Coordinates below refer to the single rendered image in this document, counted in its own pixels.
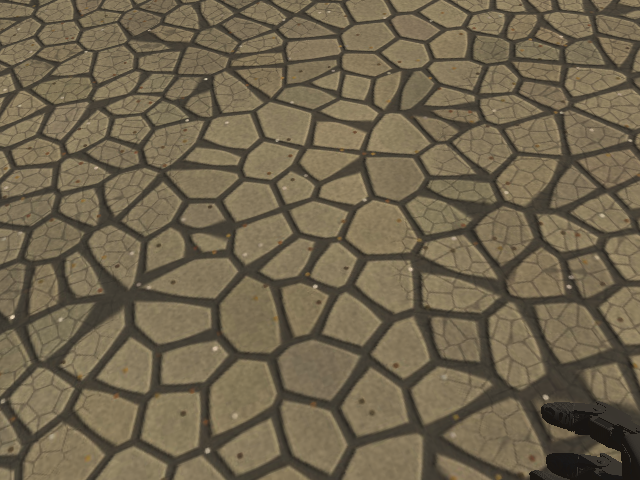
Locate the right robot hand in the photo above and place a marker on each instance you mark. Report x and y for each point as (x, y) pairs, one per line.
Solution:
(605, 424)

